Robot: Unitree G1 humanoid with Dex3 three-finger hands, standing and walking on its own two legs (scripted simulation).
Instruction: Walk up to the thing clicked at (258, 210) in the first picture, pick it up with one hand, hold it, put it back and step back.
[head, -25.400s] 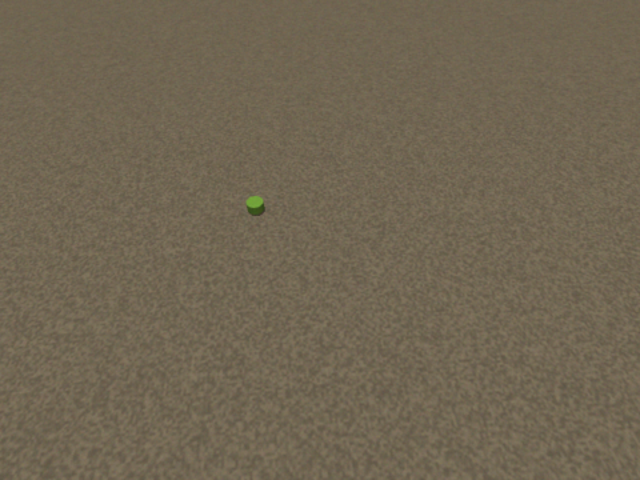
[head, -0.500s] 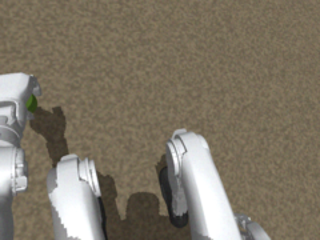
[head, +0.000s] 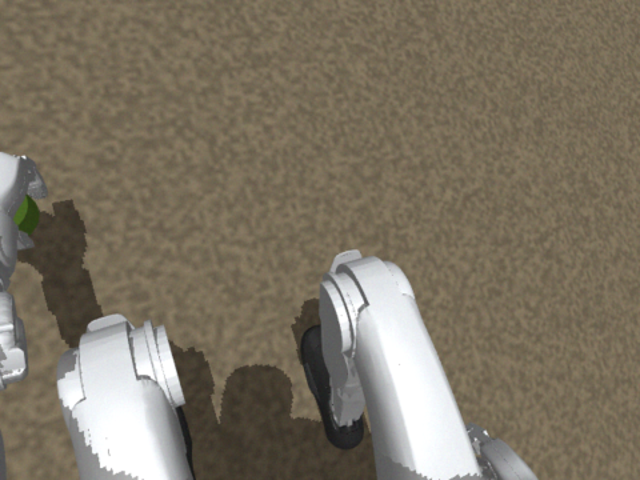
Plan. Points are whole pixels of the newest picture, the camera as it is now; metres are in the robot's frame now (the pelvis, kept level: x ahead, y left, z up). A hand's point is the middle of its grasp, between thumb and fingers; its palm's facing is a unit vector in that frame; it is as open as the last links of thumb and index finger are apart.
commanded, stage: rest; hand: left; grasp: from above
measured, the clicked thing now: out of the picture +0.47 +0.29 -0.22
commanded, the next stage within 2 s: open in 1.24 s
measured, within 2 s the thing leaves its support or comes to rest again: rests again in 0.80 s
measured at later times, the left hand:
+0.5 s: hand (24, 217) +0.47 +0.27 -0.24, palm faces -0.46 -0.11 -0.88, open 8.0 cm
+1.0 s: hand (30, 219) +0.47 +0.27 -0.26, palm faces -0.45 -0.12 -0.88, open 8.0 cm
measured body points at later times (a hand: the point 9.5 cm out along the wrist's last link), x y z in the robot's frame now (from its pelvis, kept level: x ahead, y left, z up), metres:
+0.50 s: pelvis +0.00 +0.01 -0.01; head +0.28 +0.10 +0.34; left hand +0.49 +0.27 -0.19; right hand +0.03 -0.26 -0.08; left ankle +0.07 +0.13 -0.28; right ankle +0.11 -0.13 -0.28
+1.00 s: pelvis +0.00 +0.01 -0.01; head +0.28 +0.12 +0.32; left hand +0.49 +0.27 -0.21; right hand +0.02 -0.25 -0.07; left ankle +0.06 +0.13 -0.28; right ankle +0.11 -0.13 -0.28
